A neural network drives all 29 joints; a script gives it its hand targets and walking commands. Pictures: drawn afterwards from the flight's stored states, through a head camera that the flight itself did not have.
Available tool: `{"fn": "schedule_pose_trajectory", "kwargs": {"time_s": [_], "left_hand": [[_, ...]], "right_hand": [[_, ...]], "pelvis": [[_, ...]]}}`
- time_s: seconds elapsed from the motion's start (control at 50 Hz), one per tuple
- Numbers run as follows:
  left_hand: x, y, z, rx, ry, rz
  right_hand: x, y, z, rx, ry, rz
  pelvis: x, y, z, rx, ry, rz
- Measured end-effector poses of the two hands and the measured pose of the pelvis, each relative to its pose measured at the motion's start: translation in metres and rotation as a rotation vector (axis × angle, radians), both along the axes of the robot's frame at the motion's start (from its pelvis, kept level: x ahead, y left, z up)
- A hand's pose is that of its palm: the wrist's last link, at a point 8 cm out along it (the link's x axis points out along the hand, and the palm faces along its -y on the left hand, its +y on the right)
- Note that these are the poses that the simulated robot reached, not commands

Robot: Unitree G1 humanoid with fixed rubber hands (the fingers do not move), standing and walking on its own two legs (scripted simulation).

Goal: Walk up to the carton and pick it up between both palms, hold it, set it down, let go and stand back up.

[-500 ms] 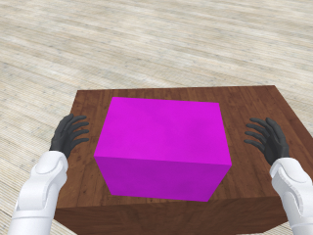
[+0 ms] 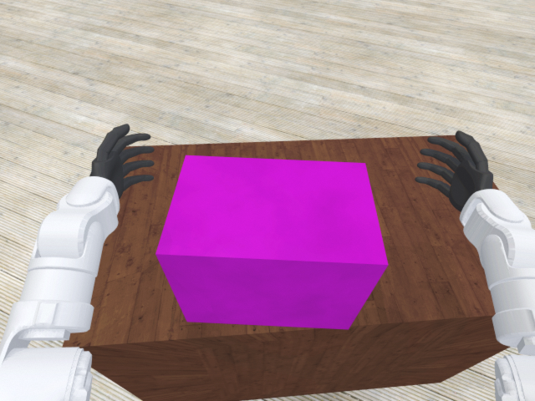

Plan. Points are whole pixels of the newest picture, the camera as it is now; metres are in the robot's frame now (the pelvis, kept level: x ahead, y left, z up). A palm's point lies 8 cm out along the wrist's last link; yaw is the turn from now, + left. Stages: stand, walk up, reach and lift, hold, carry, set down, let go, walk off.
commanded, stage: reach and lift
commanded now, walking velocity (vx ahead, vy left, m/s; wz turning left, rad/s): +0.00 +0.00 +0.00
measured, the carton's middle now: (271, 246) +0.37 -0.02 -0.01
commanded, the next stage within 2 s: none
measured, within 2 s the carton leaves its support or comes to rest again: neither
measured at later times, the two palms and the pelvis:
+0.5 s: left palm (127, 218) +0.39 +0.20 +0.07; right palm (435, 230) +0.34 -0.28 +0.06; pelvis +0.00 +0.00 +0.00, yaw +1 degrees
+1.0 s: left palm (145, 223) +0.40 +0.19 +0.03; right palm (421, 232) +0.36 -0.28 +0.03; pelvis -0.01 +0.00 -0.02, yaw +1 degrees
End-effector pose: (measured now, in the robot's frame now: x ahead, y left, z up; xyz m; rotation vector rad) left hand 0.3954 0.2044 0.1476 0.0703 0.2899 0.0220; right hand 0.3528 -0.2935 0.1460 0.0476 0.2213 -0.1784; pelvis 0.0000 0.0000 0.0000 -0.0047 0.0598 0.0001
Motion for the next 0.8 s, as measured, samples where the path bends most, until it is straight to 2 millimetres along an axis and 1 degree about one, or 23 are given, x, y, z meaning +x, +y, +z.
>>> {"fn": "schedule_pose_trajectory", "kwargs": {"time_s": [0.06,0.1,0.18,0.22,0.28,0.4,0.5,0.62,0.7,0.8], "left_hand": [[0.008,-0.002,0.007,0.004,-0.006,-0.001],[0.013,-0.001,0.007,0.005,0.000,0.001],[0.018,0.002,0.004,0.008,0.008,0.007],[0.018,0.004,-0.001,0.015,0.008,0.009],[0.016,0.007,-0.013,0.017,0.018,0.012],[0.004,0.009,-0.056,0.006,0.064,0.008],[-0.005,-0.001,-0.081,0.007,0.042,-0.007],[-0.011,-0.012,-0.113,0.011,0.056,-0.011],[-0.009,-0.013,-0.123,0.024,0.044,0.005],[-0.001,-0.012,-0.121,0.032,-0.001,0.010]], "right_hand": [[0.008,0.000,0.002,0.007,0.003,0.001],[0.012,0.000,0.000,0.011,0.015,-0.001],[0.016,0.002,-0.005,-0.001,0.021,0.001],[0.016,0.003,-0.010,-0.006,0.017,0.000],[0.012,0.005,-0.023,-0.008,0.030,-0.002],[-0.001,0.008,-0.058,-0.027,0.067,-0.025],[-0.008,0.014,-0.085,-0.027,0.069,-0.027],[-0.013,0.024,-0.120,-0.017,0.101,-0.020],[-0.009,0.027,-0.128,-0.017,0.077,-0.023],[-0.001,0.022,-0.126,-0.026,0.041,-0.034]], "pelvis": [[0.000,-0.001,0.000,-0.001,0.007,0.003],[-0.001,-0.001,0.000,-0.001,0.010,0.004],[0.000,-0.002,0.000,-0.002,0.021,0.009],[0.001,-0.003,0.000,-0.003,0.022,0.011],[0.001,-0.003,-0.001,-0.004,0.020,0.017],[0.001,-0.002,-0.002,-0.006,0.035,0.023],[0.001,-0.001,-0.004,-0.010,0.057,0.027],[-0.001,0.001,-0.009,-0.012,0.091,0.026],[-0.003,0.002,-0.013,-0.014,0.134,0.024],[-0.006,0.003,-0.018,-0.018,0.177,0.019]]}}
